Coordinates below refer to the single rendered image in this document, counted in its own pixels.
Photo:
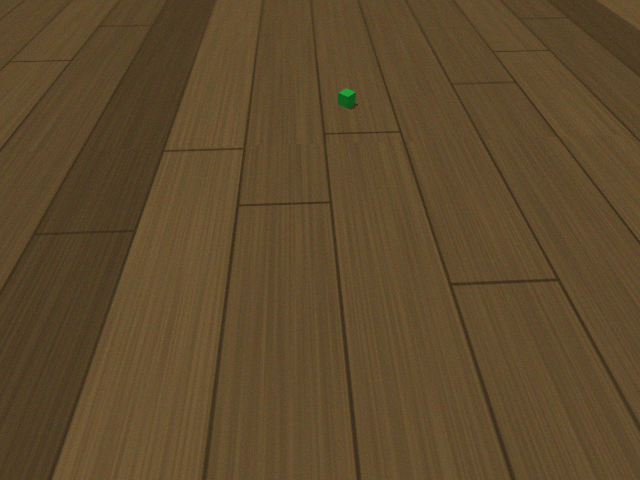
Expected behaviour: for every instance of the cube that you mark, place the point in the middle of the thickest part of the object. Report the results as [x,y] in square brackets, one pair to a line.
[346,98]

